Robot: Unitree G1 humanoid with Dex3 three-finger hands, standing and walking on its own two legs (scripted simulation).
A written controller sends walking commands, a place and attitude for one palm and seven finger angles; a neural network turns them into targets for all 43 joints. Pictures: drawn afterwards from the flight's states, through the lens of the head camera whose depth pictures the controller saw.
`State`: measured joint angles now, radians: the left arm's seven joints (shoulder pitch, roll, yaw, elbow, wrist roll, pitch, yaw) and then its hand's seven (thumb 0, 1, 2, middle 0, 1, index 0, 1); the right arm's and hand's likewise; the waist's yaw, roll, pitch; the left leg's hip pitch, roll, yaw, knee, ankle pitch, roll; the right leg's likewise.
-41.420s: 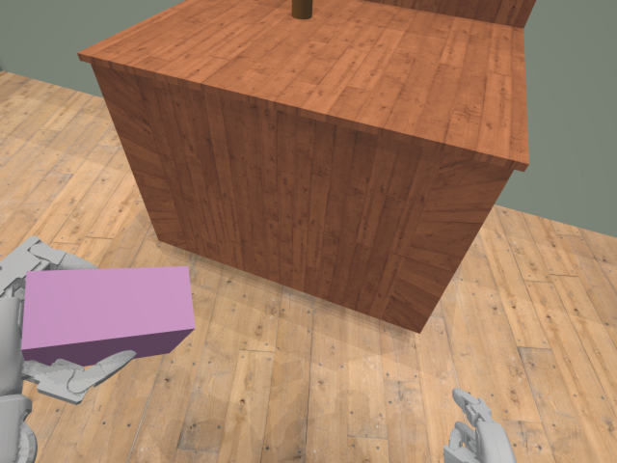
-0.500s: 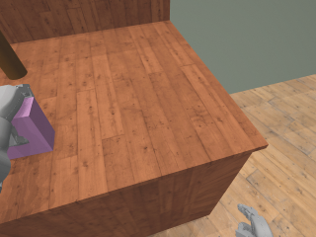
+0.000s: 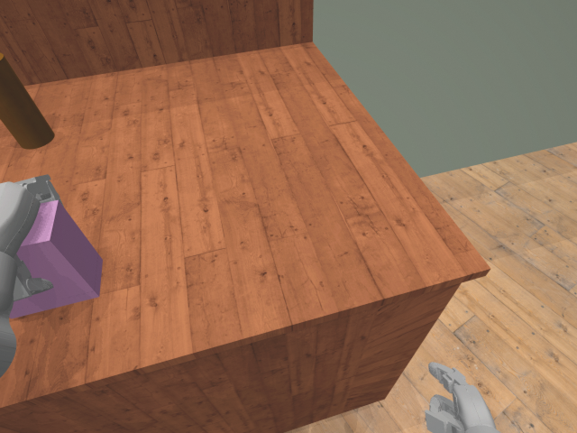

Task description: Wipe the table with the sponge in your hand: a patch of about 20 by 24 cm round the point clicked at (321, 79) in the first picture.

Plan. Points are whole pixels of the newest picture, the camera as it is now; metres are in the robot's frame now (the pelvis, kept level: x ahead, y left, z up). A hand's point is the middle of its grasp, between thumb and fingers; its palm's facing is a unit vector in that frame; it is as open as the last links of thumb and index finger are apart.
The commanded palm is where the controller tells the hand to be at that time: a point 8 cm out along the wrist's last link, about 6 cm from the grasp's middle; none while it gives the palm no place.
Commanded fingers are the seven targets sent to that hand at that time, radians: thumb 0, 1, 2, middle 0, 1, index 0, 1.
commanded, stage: wipe back along the first lane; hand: left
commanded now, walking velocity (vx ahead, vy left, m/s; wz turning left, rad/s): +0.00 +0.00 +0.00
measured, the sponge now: (43, 271) +0.25 +0.37 +0.10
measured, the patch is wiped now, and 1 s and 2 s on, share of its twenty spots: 0.95 0.95 0.95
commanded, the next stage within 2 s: lift the sponge slowly off the table in 0.34 s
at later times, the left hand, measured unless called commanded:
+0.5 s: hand (28, 282) +0.21 +0.32 +0.16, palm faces +0.10 -0.02 -0.99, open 10.5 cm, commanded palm +0.17 +0.31 +0.19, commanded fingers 0.00 0.10 1.30 -1.20 -1.60 -1.20 -1.60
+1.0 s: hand (23, 296) +0.19 +0.31 +0.16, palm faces +0.04 -0.02 -1.00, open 10.5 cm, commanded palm +0.16 +0.31 +0.22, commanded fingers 0.00 0.10 1.30 -1.20 -1.60 -1.20 -1.60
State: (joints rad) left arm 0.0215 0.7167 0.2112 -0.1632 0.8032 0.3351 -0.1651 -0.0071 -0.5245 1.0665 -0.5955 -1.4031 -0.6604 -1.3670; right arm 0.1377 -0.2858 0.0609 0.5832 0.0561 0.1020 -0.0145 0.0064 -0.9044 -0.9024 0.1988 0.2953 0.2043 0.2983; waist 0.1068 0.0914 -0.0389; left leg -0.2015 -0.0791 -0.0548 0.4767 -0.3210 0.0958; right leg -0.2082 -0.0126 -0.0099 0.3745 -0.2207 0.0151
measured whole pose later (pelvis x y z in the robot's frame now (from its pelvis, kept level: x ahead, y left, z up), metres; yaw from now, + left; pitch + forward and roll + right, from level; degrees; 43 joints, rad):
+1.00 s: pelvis -0.01 -0.03 +0.00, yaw +1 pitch -1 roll -2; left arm 0.23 0.77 0.20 -0.40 0.74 0.36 -0.17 -0.01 -0.55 1.06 -0.64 -1.35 -0.70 -1.32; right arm 0.12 -0.28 0.07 0.58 0.05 0.08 -0.07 0.01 -0.90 -0.90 0.20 0.30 0.20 0.30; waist 0.14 0.09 -0.01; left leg -0.15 -0.05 -0.07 0.49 -0.32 0.06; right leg -0.17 0.01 -0.03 0.41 -0.24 0.00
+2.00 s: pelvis -0.04 -0.04 +0.00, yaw +1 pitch -3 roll -1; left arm -0.10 0.86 0.22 -0.15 0.72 0.28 -0.26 -0.01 -0.56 1.06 -0.67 -1.32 -0.73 -1.29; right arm 0.09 -0.28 0.08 0.61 0.07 0.05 -0.10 0.01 -0.90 -0.90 0.20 0.30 0.21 0.30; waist 0.15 0.11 0.03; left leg -0.14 -0.05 -0.07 0.45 -0.26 0.04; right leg -0.16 0.01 -0.03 0.39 -0.18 -0.01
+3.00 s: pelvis -0.04 -0.03 +0.00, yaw +0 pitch -3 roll -1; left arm -0.09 0.85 0.23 -0.34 0.67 0.40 -0.25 -0.01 -0.56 1.06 -0.67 -1.32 -0.73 -1.29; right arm 0.06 -0.27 0.10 0.60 0.08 0.07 -0.08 0.01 -0.90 -0.90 0.20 0.30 0.21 0.30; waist 0.19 0.11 0.03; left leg -0.13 -0.06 -0.06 0.43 -0.25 0.05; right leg -0.16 0.00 -0.01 0.37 -0.17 0.00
